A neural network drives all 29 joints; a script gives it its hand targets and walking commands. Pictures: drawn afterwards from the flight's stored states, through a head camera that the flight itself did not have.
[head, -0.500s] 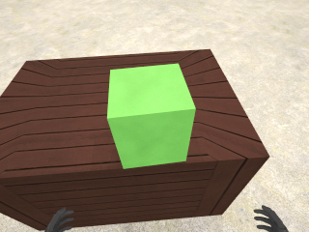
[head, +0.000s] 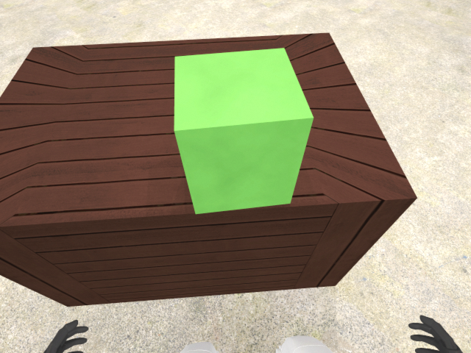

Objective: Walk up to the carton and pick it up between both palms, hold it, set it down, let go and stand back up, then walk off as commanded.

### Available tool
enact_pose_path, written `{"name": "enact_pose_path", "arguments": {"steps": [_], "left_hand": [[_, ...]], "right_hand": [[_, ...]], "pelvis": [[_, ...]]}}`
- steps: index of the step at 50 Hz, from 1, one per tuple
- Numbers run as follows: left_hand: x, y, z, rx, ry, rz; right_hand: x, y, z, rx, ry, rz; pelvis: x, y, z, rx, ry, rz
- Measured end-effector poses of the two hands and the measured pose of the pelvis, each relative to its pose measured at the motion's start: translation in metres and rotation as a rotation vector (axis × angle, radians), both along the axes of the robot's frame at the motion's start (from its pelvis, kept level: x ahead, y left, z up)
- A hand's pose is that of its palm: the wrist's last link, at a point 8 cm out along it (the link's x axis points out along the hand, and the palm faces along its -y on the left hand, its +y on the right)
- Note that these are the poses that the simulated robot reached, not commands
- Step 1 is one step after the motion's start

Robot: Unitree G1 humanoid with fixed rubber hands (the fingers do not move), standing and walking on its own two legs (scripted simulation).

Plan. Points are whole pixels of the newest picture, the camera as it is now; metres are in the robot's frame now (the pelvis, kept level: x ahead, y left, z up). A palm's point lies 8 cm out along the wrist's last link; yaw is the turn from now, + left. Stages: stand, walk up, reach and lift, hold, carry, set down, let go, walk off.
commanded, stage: walk off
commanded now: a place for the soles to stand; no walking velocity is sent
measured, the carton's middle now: (237, 136) +0.50 +0.02 +0.04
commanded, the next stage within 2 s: none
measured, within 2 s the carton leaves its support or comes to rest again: neither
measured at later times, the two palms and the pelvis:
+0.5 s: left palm out of the picture -0.01 +0.31 -0.07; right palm out of the picture +0.02 -0.33 -0.10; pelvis -0.11 -0.02 -0.01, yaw +0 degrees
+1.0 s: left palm out of the picture -0.12 +0.32 -0.10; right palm out of the picture -0.11 -0.32 -0.09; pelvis -0.23 +0.00 -0.01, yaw -2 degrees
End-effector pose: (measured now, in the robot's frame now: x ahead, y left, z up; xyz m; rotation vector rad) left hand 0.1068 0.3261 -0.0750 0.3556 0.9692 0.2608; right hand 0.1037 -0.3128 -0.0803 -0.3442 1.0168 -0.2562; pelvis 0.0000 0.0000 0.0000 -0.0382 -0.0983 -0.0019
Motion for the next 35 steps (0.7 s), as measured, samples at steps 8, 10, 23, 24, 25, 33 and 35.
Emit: {"name": "enact_pose_path", "arguments": {"steps": [8,10,23,24,25,33,35], "left_hand": [[-0.047,-0.008,-0.001,0.034,0.081,0.023],[-0.057,-0.015,-0.004,0.051,0.092,0.016],[-0.108,-0.016,0.011,0.077,0.048,0.026],[-0.114,-0.014,0.009,0.071,0.045,0.030],[-0.120,-0.012,0.007,0.065,0.041,0.035],[-0.161,0.012,-0.020,0.002,0.031,0.049],[-0.169,0.013,-0.020,-0.010,0.032,0.049]], "right_hand": [[-0.012,-0.006,-0.017,0.031,0.014,0.048],[-0.023,-0.013,-0.028,0.045,0.022,0.049],[-0.077,-0.017,-0.026,0.053,0.017,0.032],[-0.080,-0.015,-0.024,0.048,0.013,0.036],[-0.083,-0.012,-0.022,0.042,0.010,0.041],[-0.119,0.014,-0.008,-0.016,-0.014,0.070],[-0.127,0.016,0.001,-0.029,-0.017,0.074]], "pelvis": [[-0.034,-0.014,-0.005,0.018,0.080,-0.003],[-0.045,-0.022,-0.011,0.042,0.094,-0.015],[-0.098,-0.022,-0.005,0.060,0.031,-0.003],[-0.103,-0.020,-0.006,0.057,0.027,0.002],[-0.107,-0.017,-0.006,0.054,0.024,0.007],[-0.146,0.010,-0.013,0.013,-0.026,0.016],[-0.155,0.013,-0.009,0.003,-0.028,0.016]]}}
